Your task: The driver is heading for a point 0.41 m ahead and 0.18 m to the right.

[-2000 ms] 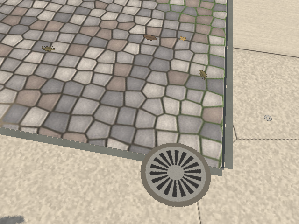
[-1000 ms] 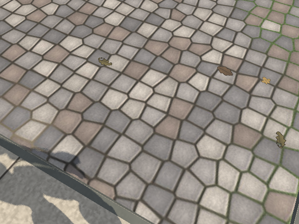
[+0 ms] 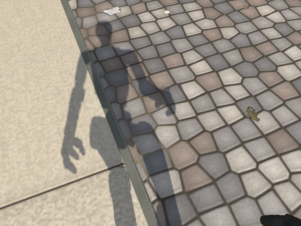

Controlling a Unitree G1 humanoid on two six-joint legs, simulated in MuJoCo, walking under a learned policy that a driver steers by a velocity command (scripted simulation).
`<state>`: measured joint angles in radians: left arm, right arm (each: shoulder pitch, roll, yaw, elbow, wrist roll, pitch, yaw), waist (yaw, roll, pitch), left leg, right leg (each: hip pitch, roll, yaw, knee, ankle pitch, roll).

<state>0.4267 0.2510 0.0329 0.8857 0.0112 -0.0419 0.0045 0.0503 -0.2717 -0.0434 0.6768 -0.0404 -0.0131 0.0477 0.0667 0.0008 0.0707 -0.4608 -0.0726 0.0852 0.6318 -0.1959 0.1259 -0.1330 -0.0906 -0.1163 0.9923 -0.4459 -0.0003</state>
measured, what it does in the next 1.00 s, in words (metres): walks ahead: right foot, then left foot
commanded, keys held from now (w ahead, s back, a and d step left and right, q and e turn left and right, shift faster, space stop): w+e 0.44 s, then no key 0.56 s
